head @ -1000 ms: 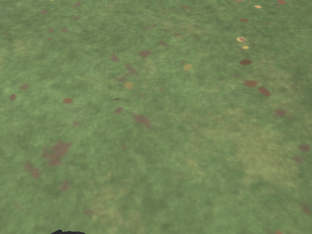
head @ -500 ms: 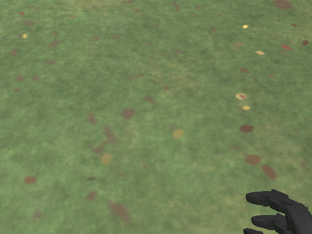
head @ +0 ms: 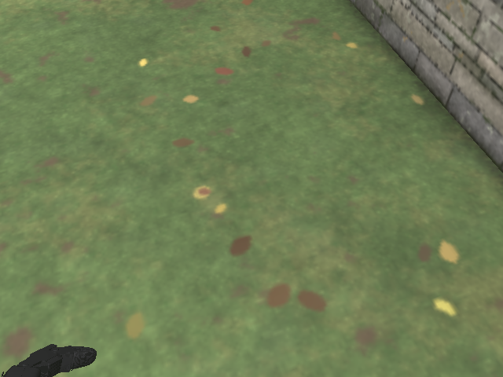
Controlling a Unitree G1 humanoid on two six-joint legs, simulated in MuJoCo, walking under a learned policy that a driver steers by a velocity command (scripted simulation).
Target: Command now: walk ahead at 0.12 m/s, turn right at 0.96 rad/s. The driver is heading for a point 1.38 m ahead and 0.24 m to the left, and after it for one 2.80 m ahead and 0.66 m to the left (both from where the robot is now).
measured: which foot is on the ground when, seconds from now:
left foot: down 0.00-0.00, up 0.02-0.40, down 0.42-1.00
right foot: down 0.00-0.42, up 0.44-0.68, down 0.70-1.00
